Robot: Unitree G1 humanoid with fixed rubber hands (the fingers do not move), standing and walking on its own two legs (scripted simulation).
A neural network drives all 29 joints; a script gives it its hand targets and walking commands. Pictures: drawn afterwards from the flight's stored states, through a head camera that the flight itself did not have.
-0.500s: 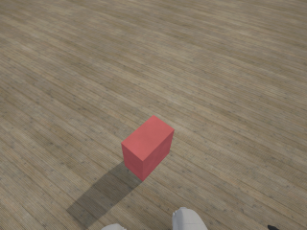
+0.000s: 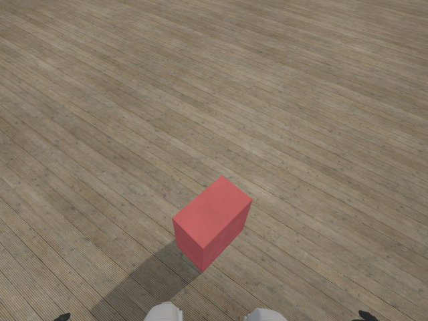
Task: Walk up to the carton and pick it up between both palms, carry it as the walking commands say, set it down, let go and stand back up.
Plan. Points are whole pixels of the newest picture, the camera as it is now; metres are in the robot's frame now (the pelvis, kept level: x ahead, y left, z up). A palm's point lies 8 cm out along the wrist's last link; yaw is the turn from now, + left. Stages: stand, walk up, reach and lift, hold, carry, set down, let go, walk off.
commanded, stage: walk up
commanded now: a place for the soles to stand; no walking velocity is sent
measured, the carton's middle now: (212, 224) +0.55 -0.02 -0.58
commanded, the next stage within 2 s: none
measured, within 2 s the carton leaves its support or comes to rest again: neither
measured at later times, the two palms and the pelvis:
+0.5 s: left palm out of the picture +0.12 +0.29 -0.07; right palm (376, 315) +0.14 -0.30 -0.07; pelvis +0.03 -0.01 +0.04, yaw +1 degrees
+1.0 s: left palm out of the picture +0.08 +0.38 -0.05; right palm (379, 299) +0.17 -0.31 -0.06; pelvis +0.03 +0.03 +0.03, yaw -6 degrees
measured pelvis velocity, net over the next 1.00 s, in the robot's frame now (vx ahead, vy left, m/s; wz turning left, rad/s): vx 0.03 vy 0.03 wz -0.10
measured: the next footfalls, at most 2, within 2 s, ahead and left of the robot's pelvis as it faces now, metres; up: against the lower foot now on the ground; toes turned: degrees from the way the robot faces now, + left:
left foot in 1.10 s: +0.19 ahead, +0.23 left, +0.00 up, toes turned -7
right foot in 1.28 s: +0.13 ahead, -0.02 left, +0.00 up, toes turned -22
